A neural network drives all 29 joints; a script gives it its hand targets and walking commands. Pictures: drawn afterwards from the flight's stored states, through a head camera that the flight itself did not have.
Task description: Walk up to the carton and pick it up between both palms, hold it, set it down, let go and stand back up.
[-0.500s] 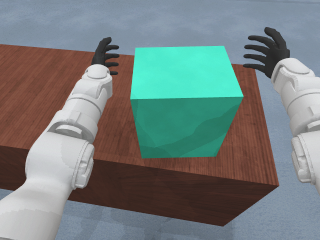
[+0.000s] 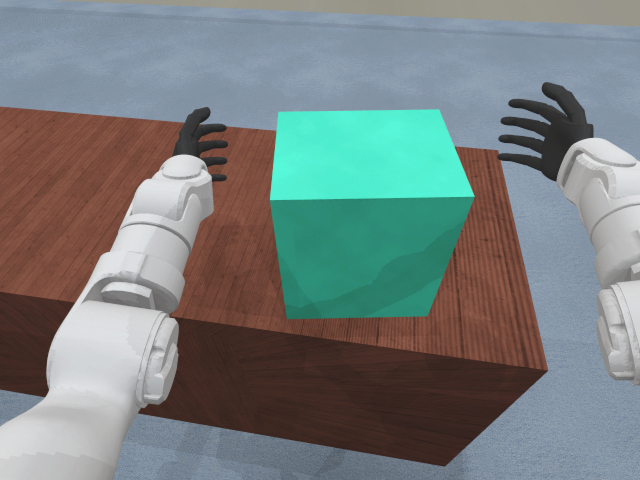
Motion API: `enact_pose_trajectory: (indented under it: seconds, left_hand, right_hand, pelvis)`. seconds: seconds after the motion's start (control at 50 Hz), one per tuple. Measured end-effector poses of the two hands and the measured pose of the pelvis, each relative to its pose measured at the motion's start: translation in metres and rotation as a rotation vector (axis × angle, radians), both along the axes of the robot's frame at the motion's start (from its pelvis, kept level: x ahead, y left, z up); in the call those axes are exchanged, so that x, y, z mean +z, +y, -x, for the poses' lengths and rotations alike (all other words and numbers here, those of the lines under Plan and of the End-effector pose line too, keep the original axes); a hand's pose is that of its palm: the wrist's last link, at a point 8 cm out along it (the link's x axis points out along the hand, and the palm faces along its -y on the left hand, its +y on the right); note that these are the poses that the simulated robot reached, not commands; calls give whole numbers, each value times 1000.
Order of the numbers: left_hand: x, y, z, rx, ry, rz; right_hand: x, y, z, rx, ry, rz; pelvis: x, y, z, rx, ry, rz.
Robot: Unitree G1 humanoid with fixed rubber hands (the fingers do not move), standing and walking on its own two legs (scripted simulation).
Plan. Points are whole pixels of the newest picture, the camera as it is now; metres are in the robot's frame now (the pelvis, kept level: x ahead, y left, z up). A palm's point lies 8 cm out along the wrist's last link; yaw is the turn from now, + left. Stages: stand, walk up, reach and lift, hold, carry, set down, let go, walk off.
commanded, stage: set down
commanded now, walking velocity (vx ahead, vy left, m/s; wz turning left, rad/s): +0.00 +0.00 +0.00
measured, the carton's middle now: (358, 221) +0.51 +0.01 +0.03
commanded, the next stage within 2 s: none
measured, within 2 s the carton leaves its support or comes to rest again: neither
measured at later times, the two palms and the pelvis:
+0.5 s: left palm (201, 227) +0.39 +0.21 +0.12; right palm (555, 216) +0.45 -0.22 +0.13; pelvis +0.01 +0.01 +0.00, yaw +1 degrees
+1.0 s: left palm (201, 293) +0.33 +0.20 +0.07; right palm (575, 284) +0.39 -0.25 +0.08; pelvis +0.01 +0.01 +0.00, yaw +1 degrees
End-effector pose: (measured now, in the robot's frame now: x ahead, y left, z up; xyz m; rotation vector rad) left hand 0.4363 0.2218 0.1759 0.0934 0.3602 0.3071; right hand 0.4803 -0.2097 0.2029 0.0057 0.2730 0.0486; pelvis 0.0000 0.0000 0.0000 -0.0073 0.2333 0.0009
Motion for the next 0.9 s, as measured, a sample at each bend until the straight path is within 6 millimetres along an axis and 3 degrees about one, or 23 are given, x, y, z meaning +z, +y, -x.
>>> enact_pose_trajectory:
  seconds: [0.26, 0.54, 0.64, 0.78, 0.9]
  left_hand:
    - [-37, -3, 18, -24, -20, 34]
    - [-56, -19, 47, -56, -78, 123]
    - [-71, -25, 60, -45, -61, 179]
    - [-99, -17, 86, -2, -27, 191]
    - [-106, -16, 99, 3, -55, 185]
  right_hand:
    - [-48, -9, 18, -8, 22, -13]
    - [-79, -17, 31, 6, 5, -52]
    - [-96, -23, 45, 2, 27, -21]
    - [-116, -37, 70, -11, 19, 24]
    - [-121, -41, 81, -3, 3, 33]
  pelvis:
    - [1, 7, 0, 6, -16, -1]
    - [3, 13, -9, 11, -60, 0]
    - [4, 14, -12, 12, -94, 1]
    - [5, 14, -13, 13, -107, 1]
    - [4, 14, -12, 13, -109, 1]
